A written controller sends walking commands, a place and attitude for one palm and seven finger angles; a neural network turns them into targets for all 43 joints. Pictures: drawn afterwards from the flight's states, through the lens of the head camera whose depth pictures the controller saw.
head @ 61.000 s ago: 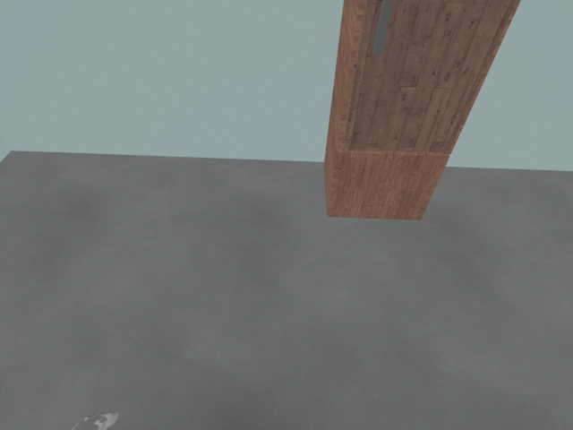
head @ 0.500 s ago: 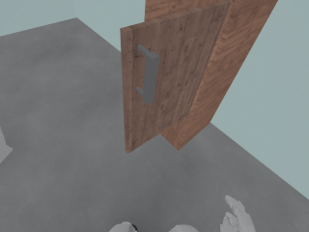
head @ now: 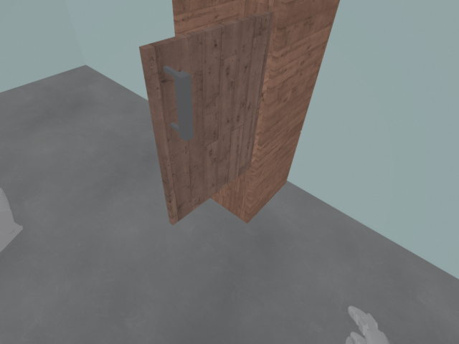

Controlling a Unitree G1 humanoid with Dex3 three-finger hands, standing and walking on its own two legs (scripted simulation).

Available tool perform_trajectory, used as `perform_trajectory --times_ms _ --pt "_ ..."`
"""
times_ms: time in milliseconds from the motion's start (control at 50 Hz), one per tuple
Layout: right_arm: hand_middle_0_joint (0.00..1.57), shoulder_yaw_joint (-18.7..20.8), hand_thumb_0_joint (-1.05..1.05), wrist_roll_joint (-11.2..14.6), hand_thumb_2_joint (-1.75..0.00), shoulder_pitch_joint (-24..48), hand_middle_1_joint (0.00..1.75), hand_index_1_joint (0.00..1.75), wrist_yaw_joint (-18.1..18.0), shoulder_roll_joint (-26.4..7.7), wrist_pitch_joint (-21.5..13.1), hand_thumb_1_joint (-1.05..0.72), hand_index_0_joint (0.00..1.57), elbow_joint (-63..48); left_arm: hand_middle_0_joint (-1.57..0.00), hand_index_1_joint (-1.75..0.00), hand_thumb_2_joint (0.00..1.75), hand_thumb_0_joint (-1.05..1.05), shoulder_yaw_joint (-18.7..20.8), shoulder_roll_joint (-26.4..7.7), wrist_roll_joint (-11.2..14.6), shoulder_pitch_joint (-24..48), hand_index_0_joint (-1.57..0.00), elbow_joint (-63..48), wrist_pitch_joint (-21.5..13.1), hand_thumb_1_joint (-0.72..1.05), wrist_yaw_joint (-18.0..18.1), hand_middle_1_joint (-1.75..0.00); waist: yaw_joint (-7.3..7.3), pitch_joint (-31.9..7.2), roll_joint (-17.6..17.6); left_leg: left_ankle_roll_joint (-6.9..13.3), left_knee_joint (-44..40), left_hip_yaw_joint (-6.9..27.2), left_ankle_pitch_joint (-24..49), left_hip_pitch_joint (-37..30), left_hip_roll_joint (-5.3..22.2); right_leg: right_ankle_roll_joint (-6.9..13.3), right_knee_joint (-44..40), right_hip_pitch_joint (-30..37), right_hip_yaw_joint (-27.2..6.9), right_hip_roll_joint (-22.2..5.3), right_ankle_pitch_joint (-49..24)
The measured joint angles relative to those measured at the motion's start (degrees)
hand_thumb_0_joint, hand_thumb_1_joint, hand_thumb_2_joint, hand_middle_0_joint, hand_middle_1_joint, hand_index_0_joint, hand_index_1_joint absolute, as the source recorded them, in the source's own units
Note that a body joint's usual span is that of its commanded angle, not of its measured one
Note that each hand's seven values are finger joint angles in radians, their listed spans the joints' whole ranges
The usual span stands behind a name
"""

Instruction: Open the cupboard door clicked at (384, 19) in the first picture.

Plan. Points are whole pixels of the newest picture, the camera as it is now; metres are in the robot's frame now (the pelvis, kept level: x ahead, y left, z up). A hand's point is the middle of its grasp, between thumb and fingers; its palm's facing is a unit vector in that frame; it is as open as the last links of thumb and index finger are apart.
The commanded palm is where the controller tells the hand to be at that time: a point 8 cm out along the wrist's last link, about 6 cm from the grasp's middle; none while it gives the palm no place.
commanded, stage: stop stepping back and stand still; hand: left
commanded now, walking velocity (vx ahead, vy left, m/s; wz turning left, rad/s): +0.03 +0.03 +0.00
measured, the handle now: (178, 104) +0.57 +0.14 +0.14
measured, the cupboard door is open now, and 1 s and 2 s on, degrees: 86 86 86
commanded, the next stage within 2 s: let the arm hang, fingers relaxed in 0.68 s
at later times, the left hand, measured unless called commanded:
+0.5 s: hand out of the picture +0.12 +0.26 +0.18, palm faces +0.49 -0.75 -0.44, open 7.4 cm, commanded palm +0.05 +0.30 +0.19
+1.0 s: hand out of the picture +0.05 +0.21 -0.12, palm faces +0.13 -0.94 -0.31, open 7.4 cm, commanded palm none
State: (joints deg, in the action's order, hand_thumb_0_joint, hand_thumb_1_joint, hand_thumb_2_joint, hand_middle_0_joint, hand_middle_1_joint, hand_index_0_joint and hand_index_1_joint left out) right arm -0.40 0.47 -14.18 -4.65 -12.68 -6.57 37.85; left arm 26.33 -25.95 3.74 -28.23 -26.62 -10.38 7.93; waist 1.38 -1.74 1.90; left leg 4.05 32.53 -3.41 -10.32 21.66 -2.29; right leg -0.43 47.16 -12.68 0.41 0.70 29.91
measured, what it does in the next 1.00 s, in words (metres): steps on the spot: right foot, then left foot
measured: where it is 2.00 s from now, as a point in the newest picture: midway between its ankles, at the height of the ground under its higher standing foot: outside the picture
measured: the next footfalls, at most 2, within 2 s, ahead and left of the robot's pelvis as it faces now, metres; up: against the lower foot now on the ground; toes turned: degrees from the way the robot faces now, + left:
right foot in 0.14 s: +0.01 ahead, -0.08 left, +0.00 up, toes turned +5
left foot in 0.46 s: -0.05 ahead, +0.12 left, +0.00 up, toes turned +9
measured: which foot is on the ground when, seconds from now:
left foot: down 0.00-0.14, up 0.16-0.44, down 0.46-1.00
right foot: up 0.00-0.12, down 0.14-1.00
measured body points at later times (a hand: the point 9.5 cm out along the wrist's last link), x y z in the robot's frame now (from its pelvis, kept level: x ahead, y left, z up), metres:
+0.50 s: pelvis -0.07 -0.01 +0.01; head -0.07 -0.01 +0.46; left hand +0.09 +0.30 +0.20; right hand +0.09 -0.26 -0.08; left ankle -0.10 +0.14 -0.73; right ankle -0.02 -0.09 -0.72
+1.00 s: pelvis -0.07 +0.00 -0.01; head -0.04 -0.03 +0.44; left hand +0.05 +0.26 -0.10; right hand +0.06 -0.23 -0.15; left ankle -0.06 +0.12 -0.73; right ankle -0.03 -0.08 -0.73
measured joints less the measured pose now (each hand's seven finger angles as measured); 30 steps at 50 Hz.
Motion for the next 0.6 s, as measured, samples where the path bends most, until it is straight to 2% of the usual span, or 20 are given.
perform_trajectory --times_ms 40,100,140,160,200,240,280,340,420,460,500,540,580,600 --pt "0.20 0.0 0.01 -0.3 -0.89 -0.1 0.30 0.30 0.2 0.2 -0.6 -0.90 0.20 0.2 -0.22 -0.30 0.90 0.01 -0.4 0.4 -0.2 1.3 -0.21 2.5 1.0 0.89 0.3 -0.30 1.00 0.9 -0.4 -0.3 -3.3 0.4 2.7 -1.7 0.0 0.2 0.7 -2.5 -0.1 0.3 -0.1" --pt "0.20 -0.3 0.01 -0.4 -0.89 -1.1 0.30 0.30 0.4 0.9 -0.4 -0.90 0.20 -0.9 -0.21 -0.30 0.90 0.01 -1.3 0.7 -0.5 -1.4 -0.21 2.5 1.5 0.89 0.5 -0.30 2.12 1.0 -0.9 -1.2 -7.1 0.9 4.8 -3.1 0.2 0.9 -6.3 -2.6 2.0 0.4 -1.6" --pt "0.20 -0.2 0.01 -0.4 -0.89 -1.8 0.30 0.30 0.5 1.3 0.2 -0.90 0.20 -2.0 -0.21 -0.30 0.90 0.01 -1.8 0.3 -1.0 -4.4 -0.21 1.3 1.2 0.89 0.3 -0.30 2.32 0.8 -0.9 -2.1 -5.8 0.8 1.5 -1.7 0.1 2.0 -12.5 -1.1 3.5 0.3 -3.0" --pt "0.20 0.0 0.01 -0.4 -0.89 -1.9 0.30 0.30 0.5 1.2 0.6 -0.90 0.20 -2.2 -0.21 -0.30 0.90 0.01 -2.3 0.4 -1.4 -5.5 -0.21 0.6 1.0 0.89 0.0 -0.30 2.25 1.0 -1.4 -2.6 -2.2 1.2 -3.5 0.2 0.3 3.0 -13.8 -1.3 4.1 0.4 -6.8" --pt "0.20 0.5 0.01 -0.8 -0.89 -1.7 0.30 0.30 0.6 1.0 1.4 -0.90 0.20 -1.1 -0.21 -0.30 0.90 0.01 -3.3 0.7 -1.7 -7.1 -0.21 -1.3 0.5 0.89 -0.6 -0.30 0.57 1.1 -1.1 -3.9 12.5 2.2 -9.3 5.7 -0.3 4.4 -14.7 -2.4 4.1 0.0 -13.7" --pt "0.20 0.6 0.01 -1.1 -0.89 -1.5 0.30 0.30 0.7 0.7 1.9 -0.90 0.20 1.2 -0.22 -0.30 0.90 0.01 -3.8 1.8 -2.2 -7.1 -0.21 -1.9 -0.5 0.89 -1.0 -0.30 -1.47 0.4 -0.3 -4.7 24.7 2.3 -8.7 9.0 -0.3 4.7 -15.9 -2.9 3.3 -0.5 -16.0" --pt "0.20 0.6 0.01 -1.2 -0.89 -2.0 0.30 0.30 0.4 0.5 2.0 -0.90 0.20 2.2 -0.22 -0.30 0.90 0.01 -3.5 2.7 -2.6 -6.1 -0.22 -0.3 -2.0 0.89 -0.9 -0.30 -2.27 -1.1 0.2 -4.8 27.8 1.7 -6.9 9.1 1.2 4.6 -18.1 -3.1 3.2 -1.1 -16.3" --pt "0.20 0.8 0.01 -1.0 -0.89 -2.7 0.30 0.30 -0.7 0.1 1.1 -0.90 0.20 2.1 -0.22 -0.30 0.90 0.01 -3.0 3.4 -2.8 -2.6 -0.22 3.6 -2.6 0.89 -0.2 -0.30 -2.18 -2.6 0.3 -3.9 20.7 0.8 -7.4 4.7 3.4 4.2 -20.6 -3.4 3.9 -2.2 -17.2" --pt "0.20 1.2 0.01 -1.1 -0.89 -2.1 0.30 0.30 -1.7 -1.2 -0.8 -0.90 0.20 1.2 -0.22 -0.30 0.90 0.01 -3.4 4.3 -3.0 0.7 -0.21 5.5 -2.0 0.89 1.2 -0.30 -1.53 -2.1 -0.2 -2.3 2.8 -0.7 -11.0 -5.7 4.5 3.7 -20.3 -4.6 4.9 -3.2 -19.3" --pt "0.20 1.5 0.01 -1.1 -0.89 -1.7 0.30 0.30 -1.9 -2.3 -1.5 -0.90 0.20 -0.3 -0.21 -0.30 0.90 0.01 -3.8 4.9 -2.7 0.2 -0.21 4.1 -1.9 0.89 1.6 -0.30 -0.90 -1.5 -2.2 -1.4 -5.6 0.1 -11.1 -10.8 5.1 3.0 -17.9 -6.0 5.9 -2.4 -18.4" --pt "0.20 1.9 0.01 -0.8 -0.89 -0.4 0.30 0.30 -1.7 -1.3 -1.5 -0.90 0.20 -0.8 -0.21 -0.30 0.90 0.01 -3.5 4.3 -2.5 -0.2 -0.21 2.9 -1.8 0.89 1.7 -0.30 -0.35 0.4 -1.2 -3.7 -5.3 0.3 -6.3 -10.9 4.5 2.0 -13.7 -7.1 4.7 -2.8 -15.6" --pt "0.20 1.5 0.01 -0.7 -0.89 -0.3 0.30 0.30 -1.0 0.3 -1.7 -0.90 0.20 -1.0 -0.21 -0.30 0.90 0.01 -2.7 3.0 -2.6 -1.4 -0.21 1.9 -1.8 0.89 1.4 -0.30 -0.32 1.0 0.1 -5.7 -4.0 0.0 -6.5 -11.2 4.1 1.0 -10.3 -7.5 3.7 -2.4 -11.4" --pt "0.20 0.8 0.01 -0.7 -0.89 -0.6 0.30 0.30 -0.5 1.7 -1.9 -0.90 0.20 -1.3 -0.21 -0.30 0.90 0.01 -1.9 2.1 -2.8 -2.7 -0.21 0.9 -1.5 0.89 1.2 -0.30 -0.24 1.0 0.4 -6.5 -3.2 0.2 -7.5 -11.5 4.3 0.6 -10.3 -6.7 4.3 -1.7 -9.9" --pt "0.20 0.4 0.01 -0.6 -0.89 -0.7 0.30 0.30 -0.2 2.1 -2.0 -0.90 0.20 -1.4 -0.21 -0.30 0.90 0.01 -1.7 1.9 -2.8 -3.0 -0.21 0.5 -1.5 0.89 1.2 -0.30 -0.24 1.2 -0.1 -6.7 -2.3 0.6 -8.1 -11.3 4.6 1.2 -11.6 -5.9 4.6 -1.2 -12.2"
